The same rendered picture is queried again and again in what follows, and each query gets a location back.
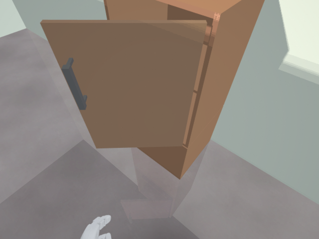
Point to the left robot hand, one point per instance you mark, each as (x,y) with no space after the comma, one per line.
(92,230)

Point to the cupboard door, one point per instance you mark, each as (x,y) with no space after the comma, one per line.
(138,75)

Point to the handle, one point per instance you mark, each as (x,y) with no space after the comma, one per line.
(73,85)

